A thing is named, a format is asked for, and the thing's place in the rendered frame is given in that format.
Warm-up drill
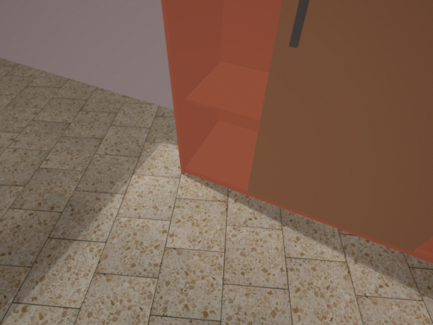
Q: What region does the handle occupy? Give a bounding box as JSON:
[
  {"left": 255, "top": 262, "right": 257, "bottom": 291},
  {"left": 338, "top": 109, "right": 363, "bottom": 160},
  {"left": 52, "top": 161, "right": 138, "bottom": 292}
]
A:
[{"left": 289, "top": 0, "right": 309, "bottom": 48}]

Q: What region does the wardrobe door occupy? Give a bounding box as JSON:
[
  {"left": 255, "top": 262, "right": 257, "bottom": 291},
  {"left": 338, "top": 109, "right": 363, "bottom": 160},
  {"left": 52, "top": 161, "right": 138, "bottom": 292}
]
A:
[
  {"left": 418, "top": 237, "right": 433, "bottom": 254},
  {"left": 247, "top": 0, "right": 433, "bottom": 253}
]

